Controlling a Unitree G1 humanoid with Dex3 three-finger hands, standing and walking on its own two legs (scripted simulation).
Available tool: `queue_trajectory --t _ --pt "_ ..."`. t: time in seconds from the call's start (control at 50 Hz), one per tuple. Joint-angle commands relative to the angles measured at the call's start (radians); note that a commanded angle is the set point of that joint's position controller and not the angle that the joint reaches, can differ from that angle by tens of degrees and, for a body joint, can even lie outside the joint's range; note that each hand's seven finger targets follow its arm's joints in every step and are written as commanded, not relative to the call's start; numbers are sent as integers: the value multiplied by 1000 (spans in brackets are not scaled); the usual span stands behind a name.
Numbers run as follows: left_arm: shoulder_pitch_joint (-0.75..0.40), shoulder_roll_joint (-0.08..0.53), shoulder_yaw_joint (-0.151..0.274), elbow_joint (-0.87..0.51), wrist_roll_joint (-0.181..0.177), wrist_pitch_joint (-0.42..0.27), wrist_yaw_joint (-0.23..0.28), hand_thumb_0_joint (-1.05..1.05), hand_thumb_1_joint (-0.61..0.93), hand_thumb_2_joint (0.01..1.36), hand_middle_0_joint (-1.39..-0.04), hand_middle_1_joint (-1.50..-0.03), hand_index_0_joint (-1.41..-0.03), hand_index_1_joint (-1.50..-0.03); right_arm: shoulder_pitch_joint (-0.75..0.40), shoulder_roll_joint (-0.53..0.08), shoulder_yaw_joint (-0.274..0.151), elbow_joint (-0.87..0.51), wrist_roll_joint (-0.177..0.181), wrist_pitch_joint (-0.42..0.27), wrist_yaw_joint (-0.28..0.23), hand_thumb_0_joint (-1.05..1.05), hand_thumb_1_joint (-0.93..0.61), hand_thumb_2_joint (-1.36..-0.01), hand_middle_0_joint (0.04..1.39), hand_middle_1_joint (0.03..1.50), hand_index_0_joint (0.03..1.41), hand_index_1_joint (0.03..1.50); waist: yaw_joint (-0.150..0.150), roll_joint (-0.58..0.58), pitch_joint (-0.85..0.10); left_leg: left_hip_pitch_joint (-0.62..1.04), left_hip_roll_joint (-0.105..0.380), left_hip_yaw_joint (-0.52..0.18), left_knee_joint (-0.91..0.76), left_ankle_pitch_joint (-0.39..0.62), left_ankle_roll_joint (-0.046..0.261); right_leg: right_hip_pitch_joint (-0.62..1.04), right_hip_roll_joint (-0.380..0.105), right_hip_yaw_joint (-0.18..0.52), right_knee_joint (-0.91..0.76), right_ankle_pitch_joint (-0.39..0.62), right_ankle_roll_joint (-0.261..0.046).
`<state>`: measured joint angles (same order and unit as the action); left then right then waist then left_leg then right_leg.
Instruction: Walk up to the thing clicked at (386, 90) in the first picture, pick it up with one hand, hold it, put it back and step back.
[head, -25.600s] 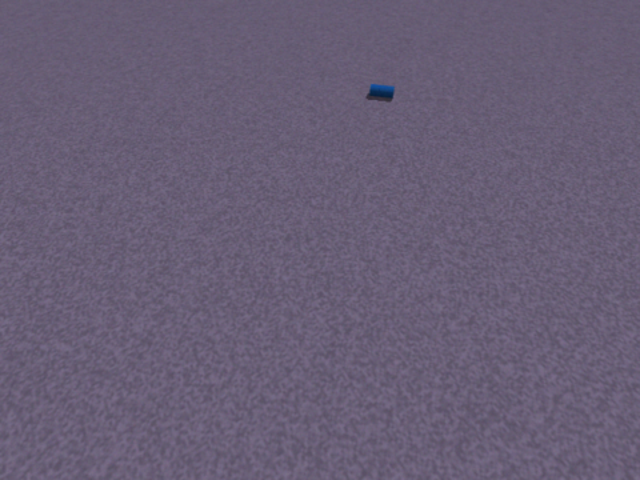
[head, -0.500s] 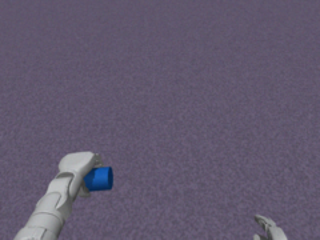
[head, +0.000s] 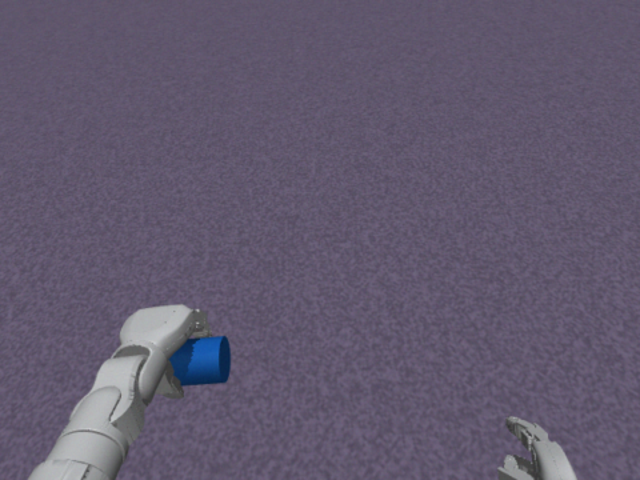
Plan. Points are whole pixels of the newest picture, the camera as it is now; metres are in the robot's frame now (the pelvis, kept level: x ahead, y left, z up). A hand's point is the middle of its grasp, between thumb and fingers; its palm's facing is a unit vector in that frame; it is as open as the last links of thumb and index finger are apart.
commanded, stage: hold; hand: left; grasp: from above
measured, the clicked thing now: (178, 362) +0.30 +0.22 -0.07
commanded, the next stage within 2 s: crouch in 0.72 s
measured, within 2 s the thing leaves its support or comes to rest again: neither
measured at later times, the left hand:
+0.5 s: hand (170, 361) +0.29 +0.22 -0.04, palm faces -0.47 -0.06 -0.88, open 9.2 cm
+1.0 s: hand (173, 357) +0.30 +0.22 -0.05, palm faces -0.47 -0.05 -0.88, open 9.2 cm
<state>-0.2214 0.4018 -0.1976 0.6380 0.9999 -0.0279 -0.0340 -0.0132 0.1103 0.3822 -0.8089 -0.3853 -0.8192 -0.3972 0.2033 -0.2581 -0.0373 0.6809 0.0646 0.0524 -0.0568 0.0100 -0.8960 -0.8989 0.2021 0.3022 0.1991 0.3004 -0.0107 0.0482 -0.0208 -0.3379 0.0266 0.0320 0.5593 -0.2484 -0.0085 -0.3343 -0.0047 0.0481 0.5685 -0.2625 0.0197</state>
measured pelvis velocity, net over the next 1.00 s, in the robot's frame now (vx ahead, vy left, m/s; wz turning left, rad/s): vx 0.01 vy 0.00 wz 0.01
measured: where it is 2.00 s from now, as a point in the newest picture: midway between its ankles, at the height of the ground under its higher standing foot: outside the picture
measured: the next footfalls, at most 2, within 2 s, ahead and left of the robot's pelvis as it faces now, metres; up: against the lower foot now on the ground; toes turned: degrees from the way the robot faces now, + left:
none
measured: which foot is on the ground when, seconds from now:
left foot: down 0.00-1.00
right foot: down 0.00-1.00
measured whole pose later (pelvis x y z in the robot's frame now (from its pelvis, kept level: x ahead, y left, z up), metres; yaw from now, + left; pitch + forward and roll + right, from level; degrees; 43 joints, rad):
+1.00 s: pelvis +0.01 +0.00 +0.00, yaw +0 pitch +2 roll +0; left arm -0.23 0.39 -0.20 0.67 1.02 -0.04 -0.01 -0.01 0.11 0.39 -0.79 -0.42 -0.80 -0.43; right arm 0.20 -0.25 -0.04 0.68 0.07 0.08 -0.06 0.01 -0.89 -0.90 0.20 0.30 0.20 0.30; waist -0.01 0.04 -0.01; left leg -0.30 0.02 0.03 0.51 -0.24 -0.01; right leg -0.30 -0.01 0.04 0.52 -0.26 0.02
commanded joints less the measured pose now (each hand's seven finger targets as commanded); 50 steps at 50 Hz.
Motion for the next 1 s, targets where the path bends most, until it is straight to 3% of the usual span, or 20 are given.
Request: queue_trajectory --t 0.0,0.04,0.1,0.18,0.22,0.26,0.32,0.34,0.38,0.44,0.52,0.68,0.74,0.78,0.8,0.82,0.88,0.92,0.98 --pt "-382 217 108 -255 -7 -4 44 0 725 677 -1102 -528 -1104 -529 -88 -128 -36 -139 -3 -47 -10 0 -899 -901 199 300 199 300 5 -17 -260 163 -40 0 -87 133 22 53 34 -27 -110 118 -24" --pt "-357 230 123 -217 -7 3 43 0 714 669 -1086 -544 -1091 -540 -91 -130 -36 -135 -2 -47 -11 0 -901 -901 199 300 199 300 10 -20 -237 160 -41 -1 -91 132 20 52 35 -30 -119 110 -25" --pt "-378 216 106 -250 -7 5 35 0 717 646 -1083 -532 -1093 -524 -99 -122 -32 -139 -2 -46 -12 0 -899 -900 199 300 199 300 7 -17 -237 168 -40 3 -99 120 22 54 34 -28 -129 102 -24" --pt "-327 233 130 -266 -11 6 22 0 734 660 -1099 -529 -1105 -525 -108 -123 -31 -146 1 -44 -14 0 -896 -900 199 300 199 300 17 -27 -239 168 -45 4 -104 124 25 72 29 -24 -137 106 -21" --pt "-370 217 103 -266 -8 4 13 0 729 662 -1098 -533 -1104 -529 -114 -120 -27 -146 1 -43 -16 0 -900 -901 199 300 199 300 5 -22 -223 175 -42 2 -107 129 24 57 33 -26 -139 110 -23" --pt "-310 220 126 -232 -10 7 17 0 710 650 -1093 -514 -1095 -514 -108 -119 -27 -146 3 -41 -16 0 -901 -902 199 300 199 300 17 -44 -206 165 -44 3 -111 123 26 70 31 -27 -143 103 -21" --pt "-367 234 122 -268 -13 -5 15 0 735 668 -1094 -544 -1102 -538 -115 -120 -26 -148 2 -39 -17 0 -898 -900 199 300 199 300 9 -10 -218 179 -41 1 -116 121 22 58 35 -28 -141 99 -25" --pt "-329 226 121 -236 -5 -4 16 0 720 677 -1106 -522 -1105 -526 -116 -117 -25 -147 1 -37 -18 0 -903 -903 199 300 199 300 9 -29 -204 177 -44 2 -115 120 25 61 31 -26 -146 100 -23" --pt "-358 234 127 -275 -8 -12 22 0 716 696 -1104 -520 -1100 -527 -110 -120 -28 -146 0 -36 -18 0 -899 -901 199 300 199 300 7 -23 -243 194 -45 2 -109 141 26 74 29 -22 -141 124 -21" --pt "-370 238 134 -263 -6 -14 36 0 713 698 -1099 -535 -1098 -539 -113 -118 -28 -144 1 -34 -19 0 -901 -902 199 300 199 300 15 -2 -230 192 -44 1 -115 137 20 65 33 -28 -142 112 -26" --pt "-396 237 126 -291 -1 -10 44 0 727 706 -1100 -545 -1103 -545 -101 -119 -32 -132 -1 -34 -20 0 -898 -900 200 300 199 300 8 -3 -286 217 -47 5 -102 182 23 83 30 -25 -137 164 -21" --pt "-314 201 94 -211 -5 2 30 0 719 702 -1102 -546 -1101 -549 -97 -122 -38 -133 3 -26 -16 0 -898 -900 199 300 199 300 13 -26 -238 201 -37 -4 -115 216 19 91 36 -41 -133 187 -29" --pt "-360 224 112 -230 -6 -5 30 0 717 699 -1097 -550 -1098 -551 -91 -124 -37 -134 2 -23 -15 0 -898 -900 200 300 199 300 13 -4 -234 202 -37 -3 -119 202 18 89 35 -38 -137 173 -31" --pt "-389 224 109 -242 -5 -9 36 0 715 705 -1091 -555 -1094 -555 -91 -124 -39 -136 1 -24 -16 0 -897 -900 199 300 199 300 6 7 -251 216 -36 -4 -117 207 15 80 36 -38 -132 179 -33" --pt "-369 221 112 -230 -2 -8 38 0 763 625 -1085 -603 -1127 -561 -89 -124 -38 -136 2 -24 -16 0 -921 -912 200 301 200 301 13 1 -248 211 -36 -3 -116 212 16 86 37 -39 -131 183 -33" --pt "-357 205 103 -227 -4 -10 41 0 683 614 -1005 -575 -1047 -547 -85 -123 -39 -137 0 -24 -15 0 -879 -896 201 301 201 301 8 -18 -246 209 -35 -5 -113 215 18 88 37 -40 -134 185 -30" --pt "-318 210 120 -186 3 -13 58 0 697 678 -1064 -548 -1071 -545 -78 -126 -42 -136 1 -19 -14 0 -886 -898 200 300 200 300 11 -32 -230 191 -43 2 -105 221 21 85 32 -38 -133 197 -28" --pt "-327 190 99 -154 19 -22 74 0 707 689 -1077 -552 -1081 -551 -68 -123 -43 -126 -4 -17 -11 0 -888 -899 200 300 200 300 -7 -54 -213 176 -44 2 -95 211 23 64 28 -37 -128 195 -25" --pt "-316 192 120 -83 34 -42 124 0 742 709 -1123 -528 -1119 -535 -56 -126 -45 -115 -12 -8 -7 0 -890 -900 200 300 200 300 -8 -61 -189 134 -47 -1 -72 169 21 27 24 -35 -112 152 -25"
